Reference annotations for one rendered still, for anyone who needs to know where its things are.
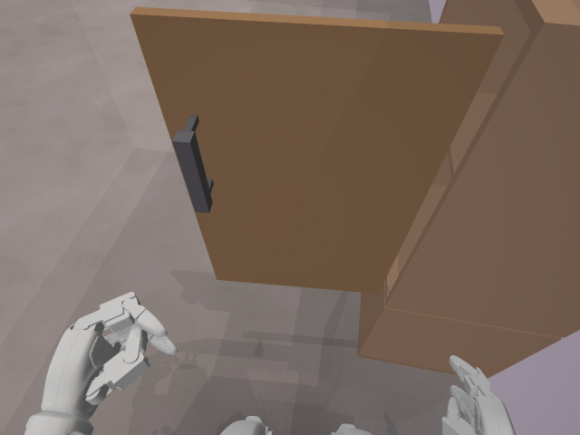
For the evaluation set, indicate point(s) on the handle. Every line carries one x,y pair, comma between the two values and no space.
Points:
186,146

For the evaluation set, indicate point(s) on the left robot forearm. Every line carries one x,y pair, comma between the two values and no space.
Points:
57,423

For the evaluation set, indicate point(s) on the left robot hand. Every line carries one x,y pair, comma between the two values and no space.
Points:
73,384

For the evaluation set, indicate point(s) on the cupboard door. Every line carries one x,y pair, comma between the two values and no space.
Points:
322,135

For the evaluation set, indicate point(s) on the right robot hand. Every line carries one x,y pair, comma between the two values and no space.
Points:
486,415

